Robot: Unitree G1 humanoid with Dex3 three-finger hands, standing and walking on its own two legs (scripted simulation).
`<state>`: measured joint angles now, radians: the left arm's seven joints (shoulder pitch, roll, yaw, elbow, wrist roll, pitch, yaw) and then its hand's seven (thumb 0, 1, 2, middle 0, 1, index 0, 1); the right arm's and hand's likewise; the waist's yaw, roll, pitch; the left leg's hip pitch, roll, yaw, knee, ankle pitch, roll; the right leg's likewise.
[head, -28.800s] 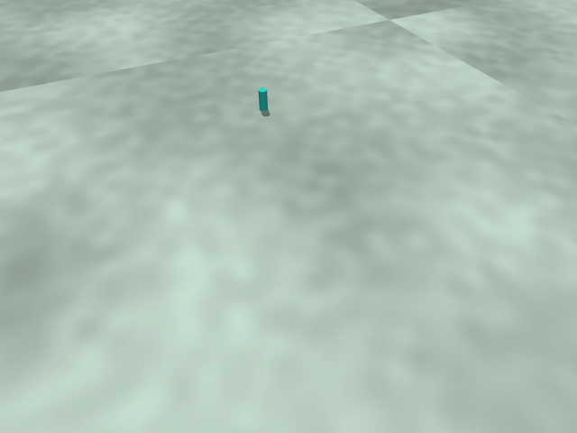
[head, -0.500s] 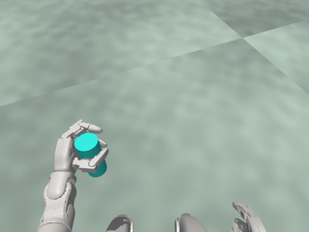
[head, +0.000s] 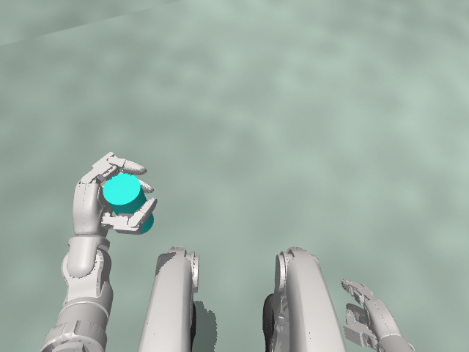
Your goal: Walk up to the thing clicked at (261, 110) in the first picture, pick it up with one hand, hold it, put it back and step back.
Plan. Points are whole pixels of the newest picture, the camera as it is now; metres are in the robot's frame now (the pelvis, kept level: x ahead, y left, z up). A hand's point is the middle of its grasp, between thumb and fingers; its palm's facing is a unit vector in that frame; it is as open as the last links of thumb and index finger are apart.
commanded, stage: crouch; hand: left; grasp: from the side
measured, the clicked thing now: (131, 206) +0.36 +0.19 -0.07
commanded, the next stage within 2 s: lower in 1.10 s
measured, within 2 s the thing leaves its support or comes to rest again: neither
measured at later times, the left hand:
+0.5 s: hand (151, 221) +0.36 +0.18 -0.19, palm faces +0.03 -1.00 -0.02, open 8.0 cm
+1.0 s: hand (156, 224) +0.37 +0.19 -0.26, palm faces +0.02 -1.00 -0.01, open 8.0 cm
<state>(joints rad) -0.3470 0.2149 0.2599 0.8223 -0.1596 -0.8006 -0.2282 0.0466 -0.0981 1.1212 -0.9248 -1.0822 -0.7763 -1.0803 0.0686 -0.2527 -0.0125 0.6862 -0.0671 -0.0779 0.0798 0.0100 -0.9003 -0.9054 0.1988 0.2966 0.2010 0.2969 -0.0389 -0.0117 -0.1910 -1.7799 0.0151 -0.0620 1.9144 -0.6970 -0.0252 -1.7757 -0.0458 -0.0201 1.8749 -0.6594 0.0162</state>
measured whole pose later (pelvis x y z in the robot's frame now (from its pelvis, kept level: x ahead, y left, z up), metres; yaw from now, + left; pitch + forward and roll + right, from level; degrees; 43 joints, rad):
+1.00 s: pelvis -0.03 +0.01 -0.18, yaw -5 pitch +25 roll -8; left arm -0.48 0.37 0.32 1.02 -0.13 -0.92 -0.18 0.05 -0.10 1.13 -0.93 -1.08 -0.78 -1.07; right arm -0.03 -0.31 0.12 0.73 -0.17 -0.03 0.15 0.01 -0.93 -0.91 0.20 0.30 0.20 0.30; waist -0.12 -0.07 0.01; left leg -2.25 -0.02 -0.17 2.51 -0.71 -0.04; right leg -2.21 -0.03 -0.07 2.40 -0.64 0.04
